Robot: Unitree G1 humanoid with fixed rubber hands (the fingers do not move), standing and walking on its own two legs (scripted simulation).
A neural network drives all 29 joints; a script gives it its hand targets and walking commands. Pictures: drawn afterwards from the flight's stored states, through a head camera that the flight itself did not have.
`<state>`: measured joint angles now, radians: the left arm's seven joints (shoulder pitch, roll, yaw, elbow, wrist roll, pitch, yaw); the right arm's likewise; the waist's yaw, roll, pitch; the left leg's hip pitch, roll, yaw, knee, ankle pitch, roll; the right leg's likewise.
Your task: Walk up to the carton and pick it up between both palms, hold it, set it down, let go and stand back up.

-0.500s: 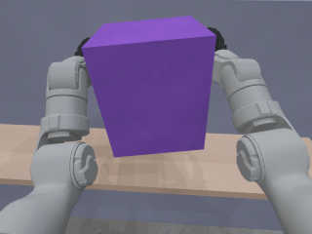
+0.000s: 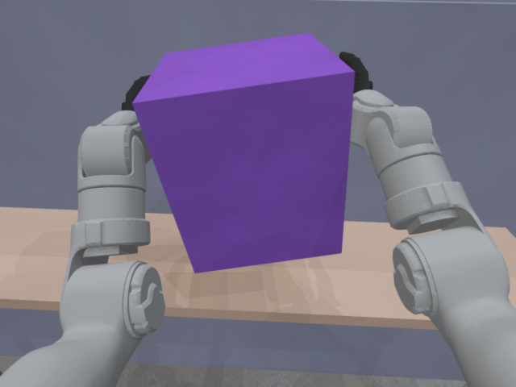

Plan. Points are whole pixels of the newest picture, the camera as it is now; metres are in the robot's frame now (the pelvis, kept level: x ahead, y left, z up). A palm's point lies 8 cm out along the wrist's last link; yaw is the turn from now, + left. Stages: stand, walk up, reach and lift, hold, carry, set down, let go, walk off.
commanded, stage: hold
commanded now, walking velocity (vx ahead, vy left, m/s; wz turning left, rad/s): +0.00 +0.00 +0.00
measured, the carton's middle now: (252, 152) +0.36 +0.00 +0.28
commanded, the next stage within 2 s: none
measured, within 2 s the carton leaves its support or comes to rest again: neither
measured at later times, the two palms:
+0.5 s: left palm (138, 115) +0.38 +0.16 +0.33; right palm (359, 100) +0.37 -0.14 +0.35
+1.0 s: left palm (134, 116) +0.37 +0.16 +0.33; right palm (355, 102) +0.37 -0.14 +0.34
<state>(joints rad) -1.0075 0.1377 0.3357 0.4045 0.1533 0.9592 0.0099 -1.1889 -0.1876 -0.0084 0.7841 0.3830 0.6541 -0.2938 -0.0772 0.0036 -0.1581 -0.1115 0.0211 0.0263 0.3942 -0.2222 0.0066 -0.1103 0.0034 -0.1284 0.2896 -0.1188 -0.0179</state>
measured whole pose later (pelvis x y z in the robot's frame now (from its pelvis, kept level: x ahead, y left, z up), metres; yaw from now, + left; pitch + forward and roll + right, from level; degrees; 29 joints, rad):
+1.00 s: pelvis +0.00 +0.00 +0.00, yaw +1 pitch -3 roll -1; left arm -1.09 0.16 0.35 0.53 0.16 0.91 0.00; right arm -1.23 -0.19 -0.02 0.86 0.36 0.64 -0.29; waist -0.07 0.01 -0.17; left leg -0.12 0.02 0.01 0.38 -0.21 0.00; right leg -0.12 0.00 -0.13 0.29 -0.11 -0.02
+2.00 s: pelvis +0.00 +0.00 +0.00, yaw +1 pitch -3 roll -1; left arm -1.08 0.16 0.35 0.52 0.17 0.91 0.00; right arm -1.22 -0.19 -0.01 0.84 0.38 0.67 -0.29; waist -0.08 0.01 -0.17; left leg -0.12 0.02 0.01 0.39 -0.22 0.00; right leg -0.12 0.01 -0.13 0.29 -0.12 -0.02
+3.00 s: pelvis +0.00 +0.00 +0.00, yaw +1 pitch -3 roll -1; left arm -1.10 0.16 0.34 0.53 0.17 0.91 0.00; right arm -1.23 -0.19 -0.02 0.85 0.37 0.67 -0.29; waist -0.08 0.01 -0.18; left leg -0.13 0.02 0.01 0.39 -0.22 0.00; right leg -0.12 0.01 -0.13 0.28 -0.12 -0.02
